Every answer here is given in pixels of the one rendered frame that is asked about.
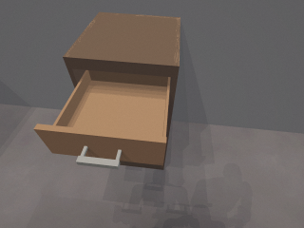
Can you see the drawer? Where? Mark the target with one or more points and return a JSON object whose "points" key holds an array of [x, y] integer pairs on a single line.
{"points": [[111, 111]]}

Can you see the cabinet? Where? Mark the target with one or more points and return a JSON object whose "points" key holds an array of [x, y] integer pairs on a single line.
{"points": [[132, 44]]}

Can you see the handle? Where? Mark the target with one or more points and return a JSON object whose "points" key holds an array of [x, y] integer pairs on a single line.
{"points": [[99, 162]]}

